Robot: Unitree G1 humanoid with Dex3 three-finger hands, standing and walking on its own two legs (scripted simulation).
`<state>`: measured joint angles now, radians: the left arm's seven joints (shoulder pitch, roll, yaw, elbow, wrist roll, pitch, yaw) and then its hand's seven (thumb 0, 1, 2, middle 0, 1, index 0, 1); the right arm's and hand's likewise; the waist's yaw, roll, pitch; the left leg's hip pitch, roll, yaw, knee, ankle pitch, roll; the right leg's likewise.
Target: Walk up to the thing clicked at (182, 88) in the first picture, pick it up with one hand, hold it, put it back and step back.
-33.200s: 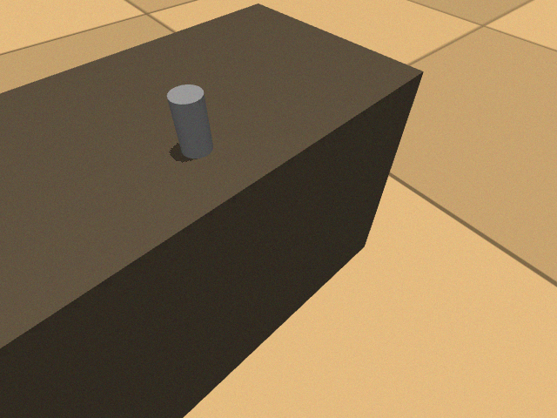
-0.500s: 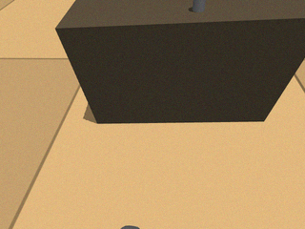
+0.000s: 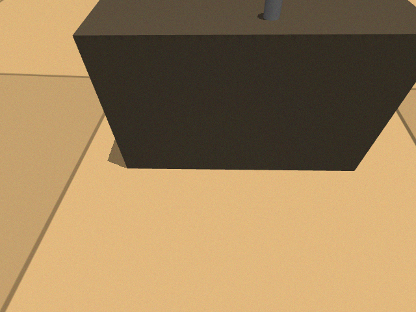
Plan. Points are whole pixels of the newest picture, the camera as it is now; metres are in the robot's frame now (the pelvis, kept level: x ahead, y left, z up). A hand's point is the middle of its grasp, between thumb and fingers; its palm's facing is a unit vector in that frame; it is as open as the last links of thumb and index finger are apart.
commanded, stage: step back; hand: right
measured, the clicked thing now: (274, 0) +1.13 -0.24 +0.10
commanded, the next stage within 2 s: stand in 0.74 s
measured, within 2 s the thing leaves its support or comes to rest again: neither
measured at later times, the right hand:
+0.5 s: hand out of the picture +0.15 -0.21 -0.14, palm faces -0.06 +0.94 -0.35, open 7.4 cm
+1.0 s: hand out of the picture +0.13 -0.22 -0.13, palm faces -0.04 +0.94 -0.33, open 7.4 cm
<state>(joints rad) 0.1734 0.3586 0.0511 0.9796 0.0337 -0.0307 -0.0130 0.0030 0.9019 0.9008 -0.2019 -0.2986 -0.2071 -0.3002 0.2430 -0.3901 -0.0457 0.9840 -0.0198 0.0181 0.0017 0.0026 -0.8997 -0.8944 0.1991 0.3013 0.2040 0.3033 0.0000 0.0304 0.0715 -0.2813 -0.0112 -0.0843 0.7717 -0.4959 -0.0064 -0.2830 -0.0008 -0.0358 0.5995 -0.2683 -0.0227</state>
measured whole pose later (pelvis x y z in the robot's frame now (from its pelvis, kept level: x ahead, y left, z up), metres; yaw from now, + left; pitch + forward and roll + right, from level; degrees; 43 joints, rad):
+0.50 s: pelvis +0.04 +0.03 +0.01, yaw +1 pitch -2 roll +0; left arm 0.07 0.38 0.03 1.06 0.00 -0.01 0.00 0.00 0.90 0.90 -0.20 -0.30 -0.21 -0.30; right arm 0.07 -0.33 -0.02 1.07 -0.02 -0.01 0.01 0.00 -0.90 -0.89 0.20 0.30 0.21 0.30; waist 0.02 -0.01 0.07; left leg -0.19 0.00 -0.02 0.50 -0.28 0.00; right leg -0.18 -0.05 -0.04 0.48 -0.26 0.03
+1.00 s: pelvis +0.03 +0.03 +0.02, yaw +1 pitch -2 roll +0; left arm 0.10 0.34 0.00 1.14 0.01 -0.02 -0.01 0.00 0.90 0.90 -0.20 -0.30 -0.21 -0.30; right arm 0.07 -0.34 -0.01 1.13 -0.01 -0.01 0.02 0.00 -0.90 -0.89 0.20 0.30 0.21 0.30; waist 0.01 -0.01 0.07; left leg -0.10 -0.01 -0.02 0.33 -0.19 0.00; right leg -0.11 -0.05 -0.04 0.33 -0.18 0.03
